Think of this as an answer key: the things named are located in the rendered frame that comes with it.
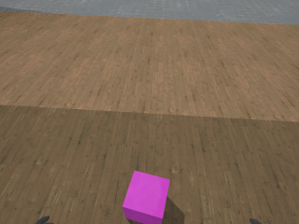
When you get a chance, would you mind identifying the carton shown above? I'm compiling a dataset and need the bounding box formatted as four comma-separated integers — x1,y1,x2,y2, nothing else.
122,171,170,224

